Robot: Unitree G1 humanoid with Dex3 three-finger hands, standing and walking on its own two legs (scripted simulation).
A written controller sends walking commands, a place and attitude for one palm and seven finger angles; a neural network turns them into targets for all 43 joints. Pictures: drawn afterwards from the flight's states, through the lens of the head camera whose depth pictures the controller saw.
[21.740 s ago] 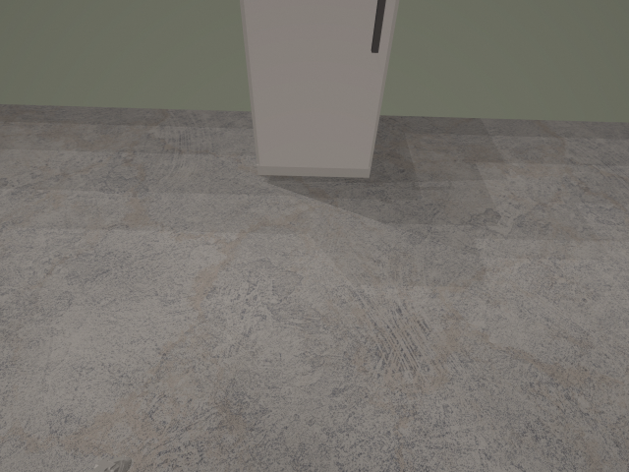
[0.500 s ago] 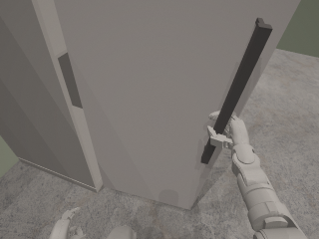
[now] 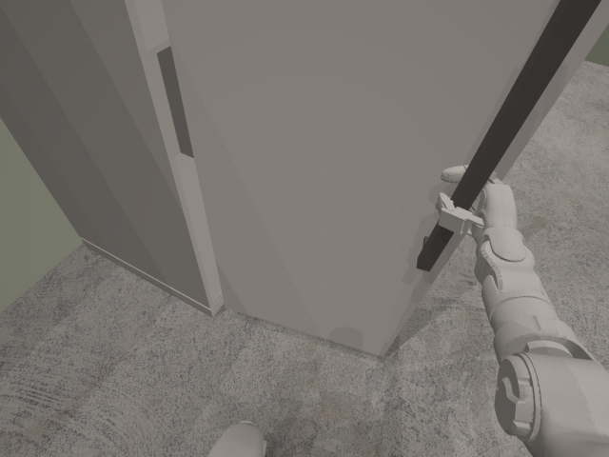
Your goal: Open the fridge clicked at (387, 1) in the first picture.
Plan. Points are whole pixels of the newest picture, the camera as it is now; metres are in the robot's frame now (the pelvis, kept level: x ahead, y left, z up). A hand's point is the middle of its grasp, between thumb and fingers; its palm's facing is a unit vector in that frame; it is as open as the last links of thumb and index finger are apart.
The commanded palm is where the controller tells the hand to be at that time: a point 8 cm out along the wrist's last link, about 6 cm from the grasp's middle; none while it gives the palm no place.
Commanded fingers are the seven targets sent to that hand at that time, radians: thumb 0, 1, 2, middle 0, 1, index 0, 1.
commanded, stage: stop walking and hold the door back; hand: right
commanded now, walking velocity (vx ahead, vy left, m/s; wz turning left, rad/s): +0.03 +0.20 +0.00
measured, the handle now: (476, 163) +0.49 -0.16 +0.15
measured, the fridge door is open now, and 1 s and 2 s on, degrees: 79 78 76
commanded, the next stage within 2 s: loosen the grip on the handle in 0.82 s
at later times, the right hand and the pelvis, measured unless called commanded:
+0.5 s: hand (448, 211) +0.45 -0.14 +0.09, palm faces +0.02 +0.99 -0.16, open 6.0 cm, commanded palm +0.42 -0.20 +0.08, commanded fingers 0.00 -0.90 -0.90 0.45 1.40 0.45 1.40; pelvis +0.04 -0.01 +0.01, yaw +1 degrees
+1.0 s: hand (451, 209) +0.45 -0.14 +0.09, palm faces -0.03 +0.99 -0.13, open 6.3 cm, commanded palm +0.41 -0.19 +0.09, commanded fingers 0.00 -0.30 -0.61 0.45 1.40 0.45 1.40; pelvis +0.04 -0.01 +0.01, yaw +1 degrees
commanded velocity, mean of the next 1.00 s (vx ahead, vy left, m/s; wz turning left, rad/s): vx -0.01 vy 0.01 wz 0.00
